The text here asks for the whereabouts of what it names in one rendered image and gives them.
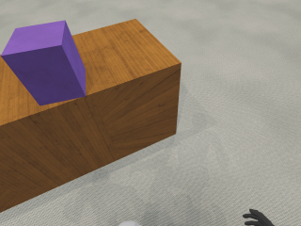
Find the pedestal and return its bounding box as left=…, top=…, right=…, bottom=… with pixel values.
left=0, top=19, right=182, bottom=213

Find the carton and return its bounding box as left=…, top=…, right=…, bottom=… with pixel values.
left=1, top=20, right=86, bottom=106

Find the robot right hand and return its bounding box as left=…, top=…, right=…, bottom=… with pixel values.
left=243, top=208, right=275, bottom=226

